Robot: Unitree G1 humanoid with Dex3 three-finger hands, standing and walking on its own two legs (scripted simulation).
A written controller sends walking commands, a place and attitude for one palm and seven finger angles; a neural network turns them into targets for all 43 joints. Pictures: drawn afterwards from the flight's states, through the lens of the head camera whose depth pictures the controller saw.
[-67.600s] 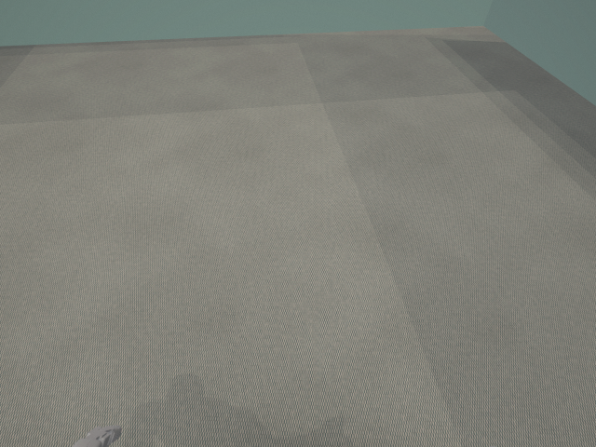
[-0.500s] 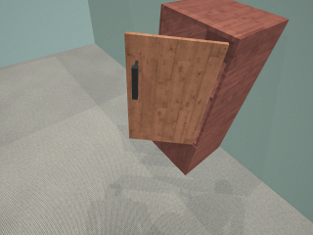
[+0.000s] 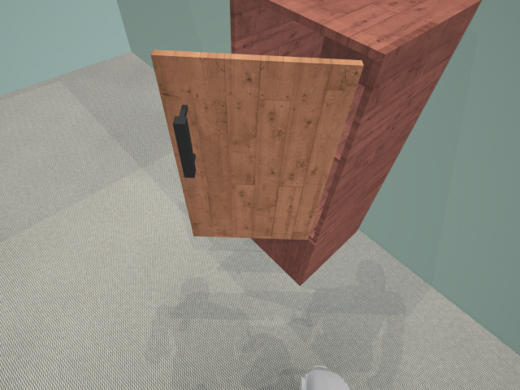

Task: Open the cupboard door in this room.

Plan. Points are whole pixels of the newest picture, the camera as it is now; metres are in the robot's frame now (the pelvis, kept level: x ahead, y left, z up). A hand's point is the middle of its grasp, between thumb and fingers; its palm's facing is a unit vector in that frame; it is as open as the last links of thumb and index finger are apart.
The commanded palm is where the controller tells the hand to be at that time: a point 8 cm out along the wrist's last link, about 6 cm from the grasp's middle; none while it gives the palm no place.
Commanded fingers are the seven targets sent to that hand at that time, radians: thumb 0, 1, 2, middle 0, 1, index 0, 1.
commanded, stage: come to a stop and stand still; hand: left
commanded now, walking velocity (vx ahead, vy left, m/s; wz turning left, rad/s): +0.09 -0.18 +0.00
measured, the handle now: (187, 142) +0.56 +0.17 +0.03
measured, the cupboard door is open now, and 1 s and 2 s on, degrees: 46 46 46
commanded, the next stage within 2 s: look again from close up in 1.44 s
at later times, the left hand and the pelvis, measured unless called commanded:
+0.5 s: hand out of the picture +0.06 +0.15 -0.18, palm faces +0.11 -0.97 -0.23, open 7.3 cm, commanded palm none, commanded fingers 0.00 0.90 0.90 -0.20 -0.30 -0.20 -0.30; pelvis +0.01 -0.05 -0.01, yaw +2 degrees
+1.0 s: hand out of the picture -0.01 +0.12 -0.18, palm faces +0.00 -0.98 -0.21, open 7.3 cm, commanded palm none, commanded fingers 0.00 0.90 0.90 -0.20 -0.30 -0.20 -0.30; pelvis -0.02 -0.05 -0.01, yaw +0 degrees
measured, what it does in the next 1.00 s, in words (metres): steps on the spot: right foot, then left foot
